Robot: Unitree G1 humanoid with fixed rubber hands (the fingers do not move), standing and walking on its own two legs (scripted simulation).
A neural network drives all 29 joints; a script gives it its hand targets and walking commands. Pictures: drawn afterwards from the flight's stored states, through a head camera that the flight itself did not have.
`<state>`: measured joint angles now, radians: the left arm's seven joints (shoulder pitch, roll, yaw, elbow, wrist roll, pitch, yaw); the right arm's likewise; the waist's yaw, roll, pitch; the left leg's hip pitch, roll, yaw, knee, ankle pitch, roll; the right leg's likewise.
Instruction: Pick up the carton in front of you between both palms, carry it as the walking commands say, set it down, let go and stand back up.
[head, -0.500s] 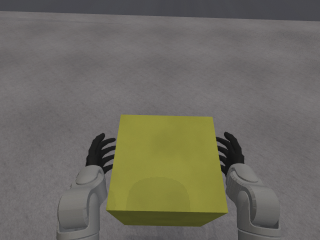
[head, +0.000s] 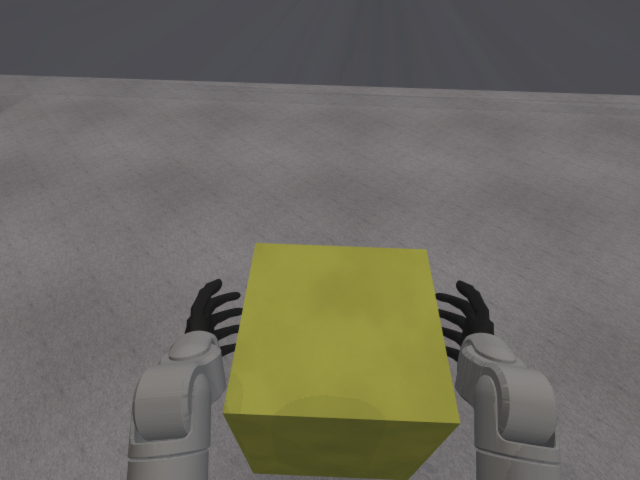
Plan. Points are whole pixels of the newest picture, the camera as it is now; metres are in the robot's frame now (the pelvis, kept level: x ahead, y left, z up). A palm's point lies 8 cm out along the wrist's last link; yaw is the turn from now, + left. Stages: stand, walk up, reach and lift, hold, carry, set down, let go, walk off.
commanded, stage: carry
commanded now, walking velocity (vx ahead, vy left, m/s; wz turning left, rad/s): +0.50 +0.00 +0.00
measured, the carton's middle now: (335, 367) +0.28 +0.00 +0.02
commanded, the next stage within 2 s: none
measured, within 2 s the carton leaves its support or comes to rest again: neither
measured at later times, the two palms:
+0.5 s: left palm (247, 182) +0.68 +0.18 +0.05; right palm (400, 185) +0.67 -0.13 +0.06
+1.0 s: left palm (251, 124) +0.93 +0.22 +0.06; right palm (370, 126) +0.94 -0.09 +0.06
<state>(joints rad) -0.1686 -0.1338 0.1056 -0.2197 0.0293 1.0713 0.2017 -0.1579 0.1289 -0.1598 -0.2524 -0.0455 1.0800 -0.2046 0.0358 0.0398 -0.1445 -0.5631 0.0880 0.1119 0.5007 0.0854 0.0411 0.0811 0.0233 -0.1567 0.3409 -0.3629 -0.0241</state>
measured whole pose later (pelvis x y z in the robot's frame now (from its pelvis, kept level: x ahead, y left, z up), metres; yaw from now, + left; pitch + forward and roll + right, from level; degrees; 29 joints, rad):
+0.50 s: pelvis +0.34 +0.03 -0.03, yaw +1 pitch +6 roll -1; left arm -0.38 -0.14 0.26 -0.11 0.04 0.86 0.20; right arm -0.38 0.17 -0.24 -0.10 -0.01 0.86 -0.18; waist -0.06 0.00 0.01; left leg -0.04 -0.04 0.09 0.40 -0.44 0.06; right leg -0.62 0.00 -0.16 0.50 0.03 -0.06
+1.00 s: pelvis +0.71 +0.06 -0.03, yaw +0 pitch +3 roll +1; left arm 0.08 -0.14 0.04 -0.51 0.00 1.12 0.15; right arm 0.06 0.13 -0.05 -0.50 -0.02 1.13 -0.15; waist 0.01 -0.01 -0.14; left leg -0.50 0.04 0.21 0.45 -0.04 0.01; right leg 0.12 -0.04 -0.12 0.29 -0.45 0.01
